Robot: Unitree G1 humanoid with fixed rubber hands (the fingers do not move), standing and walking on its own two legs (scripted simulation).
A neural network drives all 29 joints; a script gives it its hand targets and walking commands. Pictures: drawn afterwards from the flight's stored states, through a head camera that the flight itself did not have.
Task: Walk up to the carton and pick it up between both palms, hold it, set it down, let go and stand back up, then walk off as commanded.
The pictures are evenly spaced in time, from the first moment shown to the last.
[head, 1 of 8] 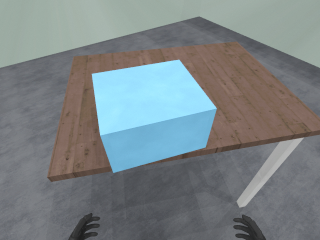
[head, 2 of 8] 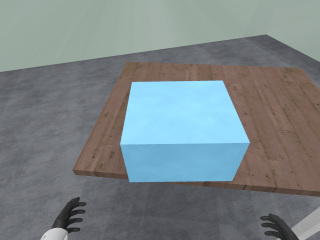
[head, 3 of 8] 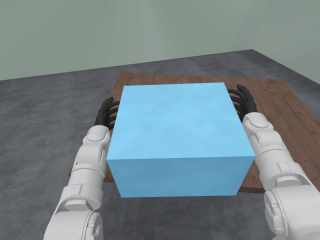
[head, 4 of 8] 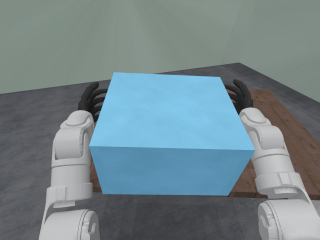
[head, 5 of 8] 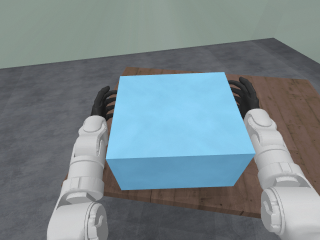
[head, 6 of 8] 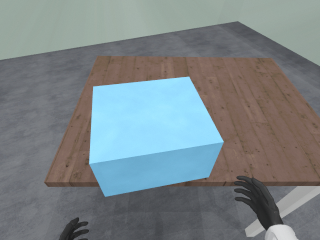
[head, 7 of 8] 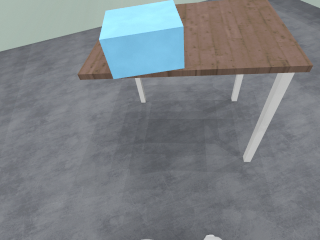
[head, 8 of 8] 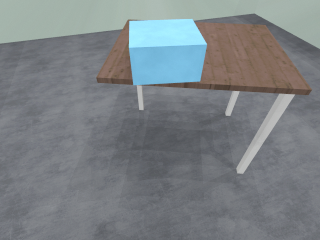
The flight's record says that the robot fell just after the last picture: no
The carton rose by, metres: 0.13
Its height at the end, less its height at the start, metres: +0.00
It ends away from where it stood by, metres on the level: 0.02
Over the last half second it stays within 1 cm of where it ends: yes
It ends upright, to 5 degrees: yes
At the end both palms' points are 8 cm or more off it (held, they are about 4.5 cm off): yes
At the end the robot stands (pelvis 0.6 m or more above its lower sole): yes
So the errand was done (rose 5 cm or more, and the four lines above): yes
